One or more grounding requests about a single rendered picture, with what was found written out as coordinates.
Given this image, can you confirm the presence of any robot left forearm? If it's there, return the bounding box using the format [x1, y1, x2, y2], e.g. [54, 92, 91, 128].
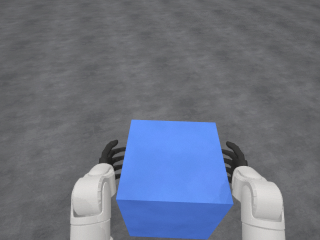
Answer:
[70, 163, 116, 240]

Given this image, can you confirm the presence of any carton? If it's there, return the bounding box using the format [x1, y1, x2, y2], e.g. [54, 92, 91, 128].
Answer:
[116, 119, 234, 240]

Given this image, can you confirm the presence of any robot right forearm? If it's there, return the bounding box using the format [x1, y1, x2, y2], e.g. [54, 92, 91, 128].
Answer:
[231, 166, 286, 240]

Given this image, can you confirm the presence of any left robot hand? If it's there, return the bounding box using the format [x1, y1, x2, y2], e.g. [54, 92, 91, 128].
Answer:
[99, 139, 126, 179]

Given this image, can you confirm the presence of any right robot hand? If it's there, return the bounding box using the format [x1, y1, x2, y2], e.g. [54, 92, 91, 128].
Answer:
[221, 141, 248, 183]

